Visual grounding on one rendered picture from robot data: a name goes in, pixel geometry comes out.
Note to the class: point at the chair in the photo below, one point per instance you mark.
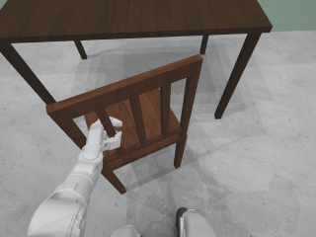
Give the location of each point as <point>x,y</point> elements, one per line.
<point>148,122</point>

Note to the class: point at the left robot forearm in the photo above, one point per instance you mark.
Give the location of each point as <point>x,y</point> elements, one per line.
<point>81,181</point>

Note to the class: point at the table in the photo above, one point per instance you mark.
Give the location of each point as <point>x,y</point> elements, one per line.
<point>23,21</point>

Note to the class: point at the right robot shin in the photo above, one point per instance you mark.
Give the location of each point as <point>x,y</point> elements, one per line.
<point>190,211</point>

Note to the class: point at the right robot foot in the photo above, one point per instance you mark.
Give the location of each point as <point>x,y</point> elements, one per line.
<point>179,214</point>

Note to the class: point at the left robot upper arm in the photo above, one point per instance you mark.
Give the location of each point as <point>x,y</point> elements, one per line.
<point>59,218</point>

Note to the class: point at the robot left hand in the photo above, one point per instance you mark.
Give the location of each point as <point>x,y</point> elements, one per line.
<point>97,134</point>

